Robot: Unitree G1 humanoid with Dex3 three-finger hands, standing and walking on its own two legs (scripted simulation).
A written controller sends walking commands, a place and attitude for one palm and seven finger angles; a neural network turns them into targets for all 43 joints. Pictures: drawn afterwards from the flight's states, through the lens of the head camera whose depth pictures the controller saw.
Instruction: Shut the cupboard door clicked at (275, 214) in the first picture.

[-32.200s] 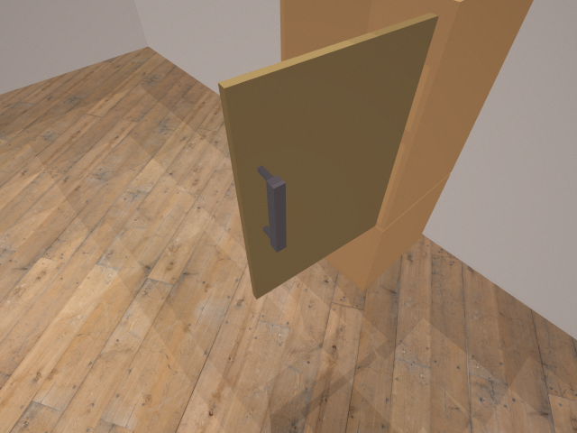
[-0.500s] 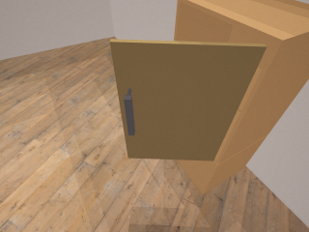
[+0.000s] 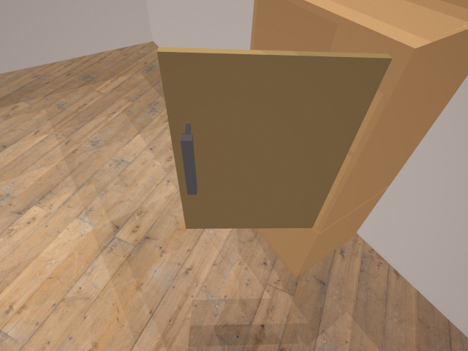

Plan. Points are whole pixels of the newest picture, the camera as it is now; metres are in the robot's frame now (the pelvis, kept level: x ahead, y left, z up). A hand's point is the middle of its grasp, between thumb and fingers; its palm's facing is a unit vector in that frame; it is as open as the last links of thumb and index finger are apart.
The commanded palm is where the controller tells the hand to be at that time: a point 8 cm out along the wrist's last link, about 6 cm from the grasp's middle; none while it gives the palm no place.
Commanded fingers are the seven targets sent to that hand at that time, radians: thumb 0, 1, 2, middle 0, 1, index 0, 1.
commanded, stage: shuffle to correct the standing spot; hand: left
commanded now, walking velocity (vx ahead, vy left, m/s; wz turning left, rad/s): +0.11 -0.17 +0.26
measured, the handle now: (190, 160) +0.51 +0.14 +0.00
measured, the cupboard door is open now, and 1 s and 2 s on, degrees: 58 58 58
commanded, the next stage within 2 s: come to a stop and stand still in 0.62 s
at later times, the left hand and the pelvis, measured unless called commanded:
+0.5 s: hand out of the picture +0.01 +0.11 -0.20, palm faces +0.07 -0.99 -0.09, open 7.3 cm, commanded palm none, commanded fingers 0.00 0.90 0.90 -0.20 -0.30 -0.20 -0.30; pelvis +0.04 -0.04 -0.01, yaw +4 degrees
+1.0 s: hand out of the picture +0.14 +0.05 -0.17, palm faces +0.11 -0.97 -0.23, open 7.2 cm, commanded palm none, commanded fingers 0.00 0.90 0.90 -0.20 -0.30 -0.20 -0.30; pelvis +0.09 -0.13 +0.00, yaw +4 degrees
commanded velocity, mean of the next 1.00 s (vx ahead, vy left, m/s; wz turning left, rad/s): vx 0.04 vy -0.04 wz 0.07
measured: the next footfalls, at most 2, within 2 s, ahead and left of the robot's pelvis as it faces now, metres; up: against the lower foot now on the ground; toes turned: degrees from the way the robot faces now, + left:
left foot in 0.40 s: +0.08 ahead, +0.06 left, +0.00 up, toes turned +12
right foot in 0.78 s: +0.17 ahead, -0.24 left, +0.00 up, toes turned -2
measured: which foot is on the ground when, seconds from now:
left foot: down 0.00-0.16, up 0.18-0.38, down 0.40-0.78, up 0.80-1.00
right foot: down 0.00-0.40, up 0.42-0.76, down 0.78-1.00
